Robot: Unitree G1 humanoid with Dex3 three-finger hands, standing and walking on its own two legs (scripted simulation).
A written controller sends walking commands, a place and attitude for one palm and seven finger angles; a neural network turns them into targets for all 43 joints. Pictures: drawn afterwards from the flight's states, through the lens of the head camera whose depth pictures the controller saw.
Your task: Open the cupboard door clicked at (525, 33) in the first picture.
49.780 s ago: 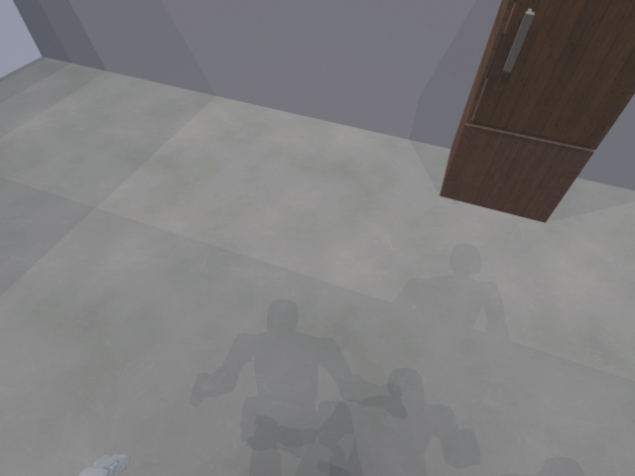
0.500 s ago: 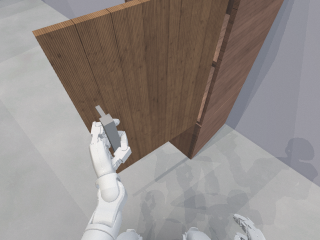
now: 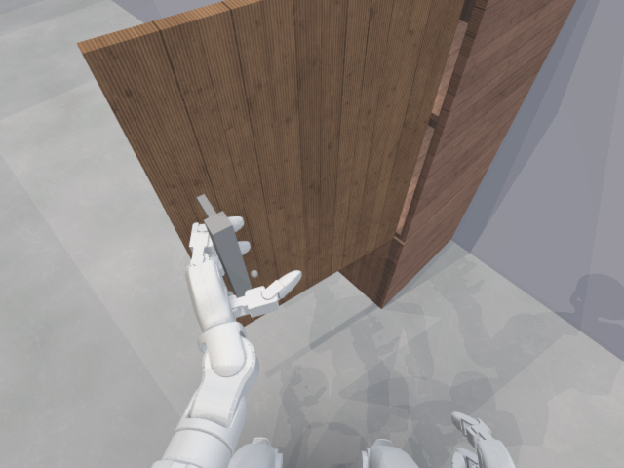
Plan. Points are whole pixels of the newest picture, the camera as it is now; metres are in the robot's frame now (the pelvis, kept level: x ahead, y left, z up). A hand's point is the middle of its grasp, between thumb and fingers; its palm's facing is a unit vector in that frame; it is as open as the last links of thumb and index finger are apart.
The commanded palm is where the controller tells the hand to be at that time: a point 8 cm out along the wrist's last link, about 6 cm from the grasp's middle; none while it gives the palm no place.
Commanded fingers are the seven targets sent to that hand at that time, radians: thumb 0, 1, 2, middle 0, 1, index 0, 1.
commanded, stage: open thumb and fingers to let go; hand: left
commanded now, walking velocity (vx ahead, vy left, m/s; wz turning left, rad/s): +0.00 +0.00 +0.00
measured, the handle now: (225, 250) +0.38 +0.14 +0.04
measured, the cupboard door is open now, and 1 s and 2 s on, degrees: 80 81 81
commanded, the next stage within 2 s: slide the hand sideways off the handle in 0.38 s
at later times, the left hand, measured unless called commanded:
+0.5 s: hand (251, 282) +0.33 +0.10 +0.04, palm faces +0.37 -0.93 -0.01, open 14.9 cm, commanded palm +0.29 +0.14 +0.04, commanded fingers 0.00 -0.50 0.30 -0.15 -0.30 -0.15 -0.30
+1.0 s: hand (233, 316) +0.29 +0.12 +0.04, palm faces -0.09 -1.00 -0.01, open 16.3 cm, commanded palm +0.27 +0.18 +0.04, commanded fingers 0.00 -0.50 0.30 -0.15 -0.30 -0.15 -0.30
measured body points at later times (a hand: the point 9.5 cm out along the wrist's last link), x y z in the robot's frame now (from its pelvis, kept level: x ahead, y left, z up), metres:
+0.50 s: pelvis -0.01 +0.00 +0.00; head +0.05 -0.01 +0.45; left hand +0.31 +0.15 +0.05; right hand +0.14 -0.23 -0.12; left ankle +0.01 +0.13 -0.67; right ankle +0.02 -0.10 -0.67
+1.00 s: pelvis -0.02 +0.02 -0.01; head +0.05 +0.02 +0.44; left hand +0.29 +0.17 +0.04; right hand +0.14 -0.22 -0.11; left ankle +0.01 +0.13 -0.67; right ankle +0.02 -0.10 -0.67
